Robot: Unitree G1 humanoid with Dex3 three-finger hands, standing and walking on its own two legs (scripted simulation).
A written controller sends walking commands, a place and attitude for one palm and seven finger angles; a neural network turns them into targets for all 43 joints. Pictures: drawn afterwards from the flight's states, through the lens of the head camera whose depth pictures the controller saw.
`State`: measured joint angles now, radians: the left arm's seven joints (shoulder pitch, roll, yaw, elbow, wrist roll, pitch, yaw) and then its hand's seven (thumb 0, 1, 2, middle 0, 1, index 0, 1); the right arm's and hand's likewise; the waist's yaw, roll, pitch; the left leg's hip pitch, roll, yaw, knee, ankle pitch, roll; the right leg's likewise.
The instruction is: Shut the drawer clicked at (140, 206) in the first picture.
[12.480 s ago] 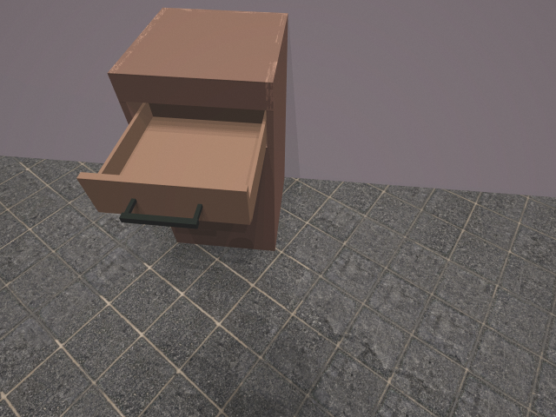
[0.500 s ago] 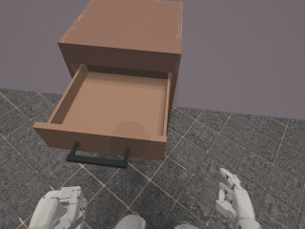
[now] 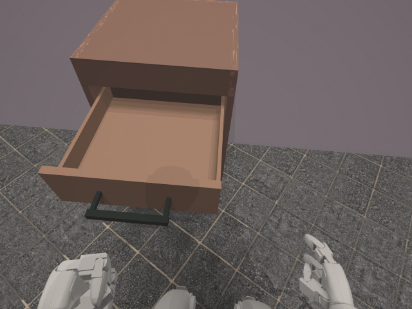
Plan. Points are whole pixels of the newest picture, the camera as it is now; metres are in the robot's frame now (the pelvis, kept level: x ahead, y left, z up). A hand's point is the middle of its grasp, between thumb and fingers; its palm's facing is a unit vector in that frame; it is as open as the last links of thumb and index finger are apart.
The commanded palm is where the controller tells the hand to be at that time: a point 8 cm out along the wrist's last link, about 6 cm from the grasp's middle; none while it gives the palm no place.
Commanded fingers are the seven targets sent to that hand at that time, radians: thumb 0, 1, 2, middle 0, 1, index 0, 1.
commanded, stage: bring the fist close to the handle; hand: left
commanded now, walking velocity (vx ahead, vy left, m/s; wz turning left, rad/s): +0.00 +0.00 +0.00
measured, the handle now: (130, 208) +0.33 +0.20 -0.04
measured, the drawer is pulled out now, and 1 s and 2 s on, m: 0.30 0.30 0.29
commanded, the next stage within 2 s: push the drawer shut in 1.36 s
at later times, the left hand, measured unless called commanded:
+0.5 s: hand (127, 270) +0.19 +0.16 +0.01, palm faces +0.00 -1.00 -0.05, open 3.2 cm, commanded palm +0.16 +0.22 +0.01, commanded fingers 0.00 0.90 0.90 -1.40 -1.60 -1.40 -1.60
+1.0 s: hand (137, 253) +0.23 +0.16 -0.04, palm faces -0.02 -1.00 -0.04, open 3.2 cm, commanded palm +0.21 +0.22 -0.04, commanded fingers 0.00 0.90 0.90 -1.40 -1.60 -1.40 -1.60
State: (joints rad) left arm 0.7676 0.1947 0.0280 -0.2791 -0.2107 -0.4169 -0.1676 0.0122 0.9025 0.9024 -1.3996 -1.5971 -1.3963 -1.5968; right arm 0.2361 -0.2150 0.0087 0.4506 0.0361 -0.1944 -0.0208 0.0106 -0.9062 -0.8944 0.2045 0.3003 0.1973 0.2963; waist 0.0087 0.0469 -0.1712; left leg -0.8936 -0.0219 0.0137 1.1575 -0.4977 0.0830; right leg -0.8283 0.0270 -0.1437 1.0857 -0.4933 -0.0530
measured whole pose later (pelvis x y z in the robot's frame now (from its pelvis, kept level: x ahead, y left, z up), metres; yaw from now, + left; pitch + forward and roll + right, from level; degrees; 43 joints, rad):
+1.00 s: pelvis -0.01 -0.02 -0.06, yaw -1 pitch +23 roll -4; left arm 0.35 0.23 0.12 0.03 -0.24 -0.48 -0.20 0.01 0.90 0.90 -1.40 -1.60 -1.40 -1.60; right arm 0.16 -0.23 0.02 0.53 0.01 -0.15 -0.02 0.01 -0.91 -0.89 0.21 0.30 0.20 0.30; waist -0.01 0.03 -0.20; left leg -1.25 0.00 0.01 1.44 -0.59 0.06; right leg -1.19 0.03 -0.17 1.37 -0.59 -0.09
